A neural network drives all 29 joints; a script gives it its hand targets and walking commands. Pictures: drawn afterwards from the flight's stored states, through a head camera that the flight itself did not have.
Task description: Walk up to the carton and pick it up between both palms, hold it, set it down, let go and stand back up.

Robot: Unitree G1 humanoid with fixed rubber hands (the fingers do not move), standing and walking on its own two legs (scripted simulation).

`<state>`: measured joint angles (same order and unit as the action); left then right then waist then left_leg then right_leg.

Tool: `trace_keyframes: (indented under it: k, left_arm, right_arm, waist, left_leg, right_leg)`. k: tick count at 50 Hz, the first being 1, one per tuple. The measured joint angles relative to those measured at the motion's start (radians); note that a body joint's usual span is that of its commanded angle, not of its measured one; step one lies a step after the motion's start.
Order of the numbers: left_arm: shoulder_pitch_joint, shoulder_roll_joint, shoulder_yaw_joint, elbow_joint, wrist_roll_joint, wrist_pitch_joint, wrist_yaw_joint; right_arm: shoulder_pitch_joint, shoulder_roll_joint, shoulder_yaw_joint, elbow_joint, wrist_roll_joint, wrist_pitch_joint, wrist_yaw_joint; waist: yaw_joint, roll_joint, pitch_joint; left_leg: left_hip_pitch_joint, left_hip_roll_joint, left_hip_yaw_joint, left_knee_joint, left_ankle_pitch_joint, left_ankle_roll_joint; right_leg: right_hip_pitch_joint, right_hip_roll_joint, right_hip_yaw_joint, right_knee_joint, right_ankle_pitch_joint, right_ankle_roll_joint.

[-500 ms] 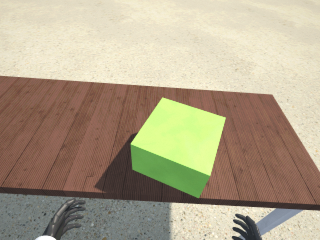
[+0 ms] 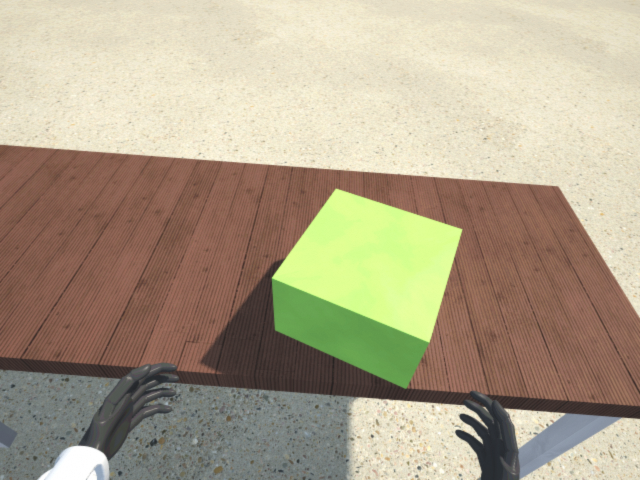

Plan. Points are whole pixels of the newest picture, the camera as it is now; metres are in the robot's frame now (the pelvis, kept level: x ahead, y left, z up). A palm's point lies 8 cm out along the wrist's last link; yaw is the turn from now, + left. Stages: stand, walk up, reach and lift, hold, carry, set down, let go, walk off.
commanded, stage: reach and lift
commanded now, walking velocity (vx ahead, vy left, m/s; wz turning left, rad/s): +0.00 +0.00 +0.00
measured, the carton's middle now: (368, 280) +0.46 -0.06 -0.05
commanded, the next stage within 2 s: none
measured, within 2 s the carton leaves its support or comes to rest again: neither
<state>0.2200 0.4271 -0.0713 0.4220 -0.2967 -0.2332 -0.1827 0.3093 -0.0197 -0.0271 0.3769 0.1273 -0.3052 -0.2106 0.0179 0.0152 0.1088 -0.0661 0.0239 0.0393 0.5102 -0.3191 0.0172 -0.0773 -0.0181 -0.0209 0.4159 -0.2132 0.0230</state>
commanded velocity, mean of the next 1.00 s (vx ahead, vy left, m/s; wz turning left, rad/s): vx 0.00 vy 0.00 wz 0.00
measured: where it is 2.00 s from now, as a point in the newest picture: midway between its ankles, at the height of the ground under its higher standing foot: outside the picture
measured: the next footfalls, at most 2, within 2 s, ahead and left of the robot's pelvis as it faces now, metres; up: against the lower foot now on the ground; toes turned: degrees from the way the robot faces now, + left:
none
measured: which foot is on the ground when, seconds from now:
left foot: down 0.00-1.00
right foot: down 0.00-1.00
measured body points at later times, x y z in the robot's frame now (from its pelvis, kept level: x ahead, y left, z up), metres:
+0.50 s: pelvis +0.01 +0.00 +0.00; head +0.01 +0.01 +0.45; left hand +0.28 +0.24 +0.02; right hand +0.23 -0.21 +0.01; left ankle -0.02 +0.10 -0.74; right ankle +0.02 -0.15 -0.74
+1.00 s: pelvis +0.01 +0.00 +0.00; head +0.02 +0.01 +0.45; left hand +0.37 +0.22 +0.05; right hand +0.29 -0.22 +0.04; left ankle -0.02 +0.10 -0.74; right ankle +0.02 -0.15 -0.74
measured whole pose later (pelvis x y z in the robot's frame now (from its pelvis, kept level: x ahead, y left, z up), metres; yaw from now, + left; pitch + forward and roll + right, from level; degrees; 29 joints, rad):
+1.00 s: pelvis +0.01 +0.00 +0.00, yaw +0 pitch -3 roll -2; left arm -0.34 0.43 -0.04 0.62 -0.31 0.01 -0.17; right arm -0.13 -0.10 -0.01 0.39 0.24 -0.05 -0.28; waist -0.06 0.00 0.07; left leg -0.11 0.03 0.04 0.45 -0.29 0.01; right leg -0.12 -0.01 -0.01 0.35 -0.18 0.03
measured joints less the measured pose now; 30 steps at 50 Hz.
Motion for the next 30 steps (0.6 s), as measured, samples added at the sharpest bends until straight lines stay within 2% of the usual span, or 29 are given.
trace_keyframes:
  k: [6,12,30]
  left_arm:
    - [-0.052,0.027,-0.022,0.006,-0.037,-0.01,-0.002]
    - [-0.11,0.04,-0.03,0.014,-0.056,0.021,0.001]
    - [-0.271,0.018,-0.006,0.031,-0.045,0.131,0.021]
  right_arm:
    - [-0.035,0.013,0.009,-0.035,0.006,0.033,-0.029]
    - [-0.076,0.011,0.014,-0.056,0.018,0.081,-0.049]
    - [-0.194,-0.037,0.01,-0.099,0.06,0.195,-0.057]
  waist:
    - [-0.007,-0.003,-0.003]
    - [-0.015,-0.005,-0.004]
    - [-0.038,-0.008,-0.016]
  left_leg:
    - [-0.019,0.001,-0.006,0.027,-0.011,0.0]
    - [-0.025,0.002,-0.007,0.034,-0.016,0.0]
    - [-0.019,0.001,0.0,-0.025,0.007,-0.001]
  right_leg:
    - [-0.016,0.0,-0.005,0.025,-0.011,-0.001]
    - [-0.019,0.002,-0.005,0.027,-0.013,-0.002]
    - [-0.013,0.003,0.001,-0.038,0.015,0.006]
